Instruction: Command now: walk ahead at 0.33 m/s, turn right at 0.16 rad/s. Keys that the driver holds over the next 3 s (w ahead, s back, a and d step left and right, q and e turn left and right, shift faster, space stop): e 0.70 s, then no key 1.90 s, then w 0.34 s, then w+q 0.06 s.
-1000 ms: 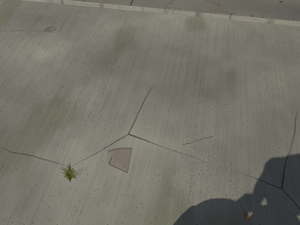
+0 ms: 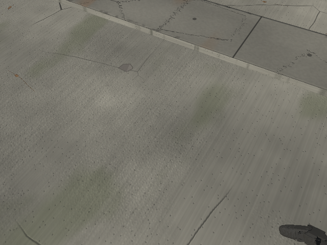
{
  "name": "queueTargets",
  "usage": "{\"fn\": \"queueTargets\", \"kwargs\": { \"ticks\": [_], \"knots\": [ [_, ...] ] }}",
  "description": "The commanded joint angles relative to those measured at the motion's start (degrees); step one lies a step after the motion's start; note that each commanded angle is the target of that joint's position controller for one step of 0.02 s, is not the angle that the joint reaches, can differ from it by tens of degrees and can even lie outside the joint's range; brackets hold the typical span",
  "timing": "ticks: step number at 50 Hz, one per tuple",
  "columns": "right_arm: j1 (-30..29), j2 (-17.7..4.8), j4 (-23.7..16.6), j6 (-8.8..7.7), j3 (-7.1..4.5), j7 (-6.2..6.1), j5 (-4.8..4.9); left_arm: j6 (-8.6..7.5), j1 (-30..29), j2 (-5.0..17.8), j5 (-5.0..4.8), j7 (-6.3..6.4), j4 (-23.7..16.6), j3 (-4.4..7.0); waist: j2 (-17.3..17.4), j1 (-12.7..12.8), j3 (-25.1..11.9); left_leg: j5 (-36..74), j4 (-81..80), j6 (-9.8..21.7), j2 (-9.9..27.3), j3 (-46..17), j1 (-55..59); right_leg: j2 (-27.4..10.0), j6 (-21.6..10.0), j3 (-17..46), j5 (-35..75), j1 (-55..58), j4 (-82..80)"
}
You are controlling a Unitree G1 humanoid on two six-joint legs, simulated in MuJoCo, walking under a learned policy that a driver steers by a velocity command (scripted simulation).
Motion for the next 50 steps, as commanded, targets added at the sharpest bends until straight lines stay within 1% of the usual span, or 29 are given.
{"fn": "queueTargets", "kwargs": {
  "ticks": [1, 3, 4, 5, 6, 7, 9, 11, 14, 19, 21, 23, 24, 25, 26, 27, 28, 29, 30, 32, 34, 37, 43, 45, 46, 47, 48, 49, 50],
  "knots": [
    [-3.05, -5.17, -4.88, -2.01, -1.78, 0.69, -0.53, 0.74, 0.90, 10.30, -0.19, 0.86, -1.72, 2.49, -7.72, -3.08, -0.91, 0.61, -4.88, 1.60, -3.46, 0.84, 6.49, -13.72, -6.30, 9.64, 33.68, 0.06, 4.06],
    [6.14, -8.34, -2.13, -2.40, -3.19, 0.05, -1.60, 0.83, -1.84, 10.16, -0.26, 1.16, -2.95, 2.43, -7.09, -8.48, -6.82, 10.71, -9.38, 4.25, -3.33, 1.69, 22.45, -9.75, -3.00, 8.37, 37.76, -3.38, 14.58],
    [13.31, -12.44, -1.37, -2.31, -4.11, -0.79, -2.82, 0.39, -3.45, 7.35, 0.99, 1.16, -5.45, 1.43, -2.08, -11.26, -14.87, 32.57, -3.64, 7.59, 6.16, -5.68, 38.95, -5.74, -0.18, 6.63, 23.10, -13.51, 28.05],
    [14.77, -14.45, -1.69, -0.94, -4.25, -1.23, -3.21, 0.19, 7.34, 1.67, 1.33, 0.84, -4.63, -0.35, 12.89, -7.97, -24.70, 49.74, 0.59, 17.96, 23.79, -21.64, 57.56, 0.81, 3.95, 3.88, -22.71, -31.24, 49.41],
    [15.75, -11.38, -2.52, 0.42, -3.82, -1.24, -1.82, 0.50, 8.09, 7.70, -0.05, 0.88, -3.64, 0.89, 9.98, -10.45, -30.46, 37.81, -1.47, 18.75, 23.32, -24.46, 55.99, -0.83, 4.50, 9.07, -26.15, -33.25, 56.37],
    [12.85, -9.20, -2.52, 1.21, -3.20, -1.52, -1.21, 1.16, 2.33, 10.11, -1.22, 1.08, -4.95, 2.02, 6.96, -10.44, -22.87, 29.47, -4.27, 16.73, 19.68, -18.55, 50.12, -2.89, 5.11, 7.56, -22.54, -37.41, 58.59],
    [6.20, -6.12, -1.74, 1.96, -2.14, -1.90, -0.54, 3.36, -1.44, 8.73, -0.34, 2.02, -5.74, 2.32, 3.94, -7.35, -11.90, 17.61, -9.61, 14.48, 15.30, -11.19, 34.64, -6.08, 6.72, 4.87, -16.28, -37.06, 55.68],
    [1.07, -6.84, -1.25, 1.92, -2.52, -1.72, -1.82, 6.01, 0.85, 6.27, -0.20, 2.66, -6.04, 2.27, 6.88, -3.72, -7.41, 8.76, -15.58, 14.01, 12.97, -5.36, 20.05, -6.66, 7.65, 2.80, -12.36, -28.25, 52.38],
    [-1.64, -8.06, -0.43, 1.45, -3.21, -2.12, -1.89, 7.03, -0.44, 5.06, 0.44, 2.74, -7.68, 2.31, 6.15, -2.97, -6.68, 5.99, -17.95, 14.43, 13.35, -0.15, 16.17, -7.50, 6.95, 1.60, -6.58, -24.79, 45.11],
    [-1.48, -10.40, 1.57, 2.73, -4.05, -3.05, -0.76, 7.25, -6.70, 6.01, 0.58, 0.96, -11.20, 2.47, 5.00, -4.74, -7.50, -0.81, -17.72, 13.45, 15.31, 3.07, 18.98, -8.12, 4.36, 0.17, -0.41, -20.57, 33.47],
    [-1.00, -11.30, 2.46, 3.38, -4.37, -2.90, -0.06, 7.56, -7.76, 6.83, 0.59, 0.40, -12.26, 2.90, 4.90, -4.91, -6.74, -3.70, -16.17, 12.17, 16.11, 3.40, 20.70, -7.54, 3.04, -0.99, -1.39, -19.29, 29.18],
    [-1.23, -11.32, 3.37, 4.08, -4.46, -2.89, 0.91, 7.48, -6.35, 6.80, 0.84, -0.01, -12.08, 3.37, 3.70, -3.60, -6.32, -8.03, -11.67, 8.98, 14.77, 5.42, 20.63, -5.52, 0.85, -3.31, 2.38, -14.47, 20.18],
    [0.84, -9.72, 4.48, 4.46, -4.15, -2.84, 0.99, 7.35, -5.04, 7.94, 1.20, 0.23, -11.65, 4.01, 1.31, -3.60, -5.83, -12.64, -7.03, 5.97, 12.51, 7.24, 18.83, -4.27, -0.84, -2.53, 5.30, -11.11, 15.89],
    [3.69, -6.96, 5.31, 4.90, -3.55, -2.65, -0.04, 7.06, -4.00, 12.48, 1.30, 1.00, -12.11, 5.29, -10.38, -4.73, -4.03, -20.83, 5.99, 0.73, 6.63, 12.91, 12.78, -11.04, -4.31, 8.92, 18.60, -7.64, 7.27],
    [1.95, -5.96, 2.40, 4.99, -2.99, -2.82, -2.05, 6.74, -5.81, 18.29, 1.71, 1.74, -14.87, 6.04, -23.65, -5.84, -1.81, -39.11, 22.07, -4.71, -2.75, 12.95, -3.37, -23.70, -14.80, 29.06, 28.66, -4.41, 3.74],
    [-3.10, -8.17, 1.45, 4.82, -3.75, -3.30, -1.63, 5.32, -3.50, 16.80, 3.23, 1.13, -14.67, 5.66, -17.10, -1.59, -5.64, -40.77, 32.17, -3.88, -3.82, 2.49, -4.41, -24.48, -18.93, 30.97, 25.73, -7.03, 2.08],
    [-2.85, -8.62, 1.54, 4.93, -4.09, -3.45, -0.28, 4.12, -5.43, 15.41, 3.21, 0.91, -14.51, 5.18, -13.77, -3.31, -5.40, -35.73, 34.76, -2.69, -2.81, 0.07, -5.26, -21.67, -16.38, 26.13, 22.56, -7.10, 2.30],
    [-1.00, -8.70, 2.85, 5.08, -4.42, -3.82, -0.17, 3.63, -8.96, 13.83, 2.00, 1.09, -14.93, 4.92, -10.34, -5.24, -5.24, -30.34, 34.06, -2.16, -1.83, -0.83, -5.48, -18.72, -12.80, 22.26, 19.68, -7.05, 3.30],
    [-0.38, -9.42, 3.69, 5.17, -4.75, -4.24, -0.75, 3.74, -11.56, 11.78, 1.00, 1.42, -15.51, 4.25, -9.36, -6.00, -5.54, -27.10, 33.03, -2.27, -1.48, -1.16, -5.17, -17.30, -10.66, 20.28, 19.83, -7.18, 3.87],
    [0.75, -8.88, 4.13, 4.96, -4.82, -4.08, -0.95, 4.13, -12.69, 10.51, 1.09, 2.10, -16.42, 3.51, -9.48, -7.04, -7.56, -23.15, 33.93, -3.04, -2.85, -0.80, -1.15, -15.26, -10.23, 18.07, 25.15, -8.53, 4.69],
    [0.70, -7.62, 4.09, 4.72, -4.41, -3.85, -0.34, 4.29, -11.80, 10.53, 1.06, 2.48, -16.77, 3.59, -8.93, -6.65, -8.44, -21.17, 29.12, -3.64, -3.56, -1.12, -0.71, -14.36, -10.35, 17.84, 25.66, -6.33, 5.18],
    [-0.34, -6.36, 4.11, 4.62, -3.63, -3.44, -0.17, 4.77, -11.26, 10.80, 0.89, 2.91, -16.99, 3.80, -9.58, -5.47, -8.63, -20.28, 19.51, -4.57, -3.61, -1.50, 1.63, -14.14, -10.49, 18.69, 21.81, -4.66, 5.80],
    [0.54, -7.23, 4.37, 4.33, -3.35, -2.23, 0.33, 5.55, -11.99, 10.27, 1.46, 1.74, -16.51, 3.29, -11.23, -4.08, -6.66, -23.17, 8.58, -3.69, -3.47, 0.01, 11.71, -14.20, -11.48, 22.16, 18.81, -9.49, 6.77],
    [2.32, -6.68, 4.88, 3.87, -3.16, -1.74, 0.24, 5.70, -13.41, 9.41, 1.00, 1.55, -16.19, 2.79, -10.57, -5.47, -6.40, -19.42, 0.29, -2.57, -3.64, 0.74, 15.97, -13.08, -10.36, 22.58, 19.30, -10.00, 8.51],
    [4.06, -6.09, 5.50, 3.54, -2.95, -1.43, -0.06, 5.74, -14.00, 8.60, 0.65, 1.55, -15.92, 2.41, -9.86, -6.88, -6.27, -12.54, -7.81, -1.57, -3.73, 1.35, 20.53, -11.63, -8.67, 21.82, 18.03, -11.49, 9.45],
    [4.94, -7.33, 5.62, 3.31, -3.03, -1.34, -0.89, 5.48, -12.40, 7.62, 0.83, 1.58, -15.33, 2.09, -7.85, -6.64, -6.52, -6.03, -11.04, -0.14, -1.20, -0.88, 25.39, -9.71, -5.93, 20.74, 13.60, -13.96, 10.50],
    [5.95, -11.36, 5.11, 3.26, -3.66, -1.61, -2.00, 5.01, -10.36, 5.68, 2.03, 1.51, -15.33, 1.50, 0.80, -4.78, -7.87, 3.82, -11.87, 3.12, 7.58, -9.12, 29.72, -4.61, -2.30, 15.83, 4.23, -17.79, 17.53],
    [2.74, -11.65, 5.74, 3.45, -3.42, -1.73, -2.08, 4.59, -9.27, 4.95, 2.03, 1.30, -15.94, 1.47, 9.60, -1.59, -5.80, 4.79, -12.34, 10.11, 12.48, -14.67, 24.86, 0.43, 0.66, 8.86, -6.17, -19.44, 18.01],
    [-0.56, -8.08, 4.54, 3.21, -2.47, -1.74, -1.92, 4.46, -10.80, 6.90, 2.64, 1.48, -15.25, 1.79, 8.88, -2.78, -5.04, -0.94, -13.77, 11.87, 12.67, -15.18, 21.15, -1.52, 2.44, 7.66, -6.65, -15.91, 18.43]
  ]
}}
Next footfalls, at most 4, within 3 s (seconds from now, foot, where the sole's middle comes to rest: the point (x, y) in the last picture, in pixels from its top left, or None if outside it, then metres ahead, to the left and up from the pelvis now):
0.06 left None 0.23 0.13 -0.78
0.50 right None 0.16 -0.13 -0.78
0.94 left None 0.23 0.10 -0.78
2.92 right None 0.20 -0.17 -0.78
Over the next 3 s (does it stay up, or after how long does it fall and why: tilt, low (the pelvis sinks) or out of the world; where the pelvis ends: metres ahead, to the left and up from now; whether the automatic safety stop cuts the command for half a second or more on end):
stays up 0.22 -0.07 -0.01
